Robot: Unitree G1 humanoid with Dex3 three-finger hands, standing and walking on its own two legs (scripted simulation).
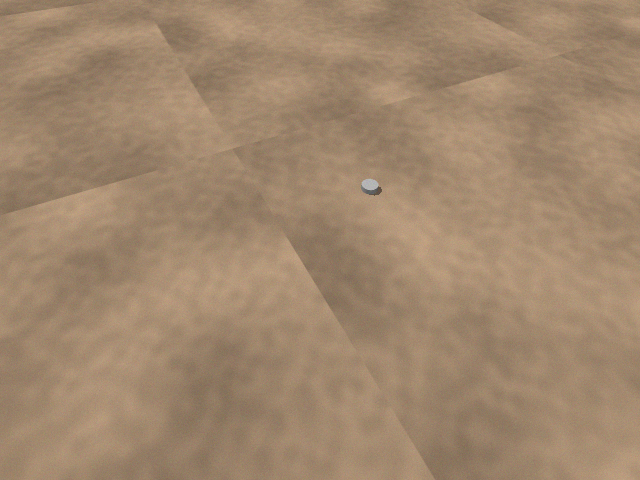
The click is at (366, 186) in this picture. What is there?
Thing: low tin
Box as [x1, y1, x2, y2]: [361, 179, 378, 193]
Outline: 362,181 361,189 364,192 374,193 377,190 378,184 376,181 372,179 365,179
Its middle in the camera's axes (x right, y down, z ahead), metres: +0.23 -0.26 +1.84
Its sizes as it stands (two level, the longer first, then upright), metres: 0.080 0.080 0.027
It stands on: the floor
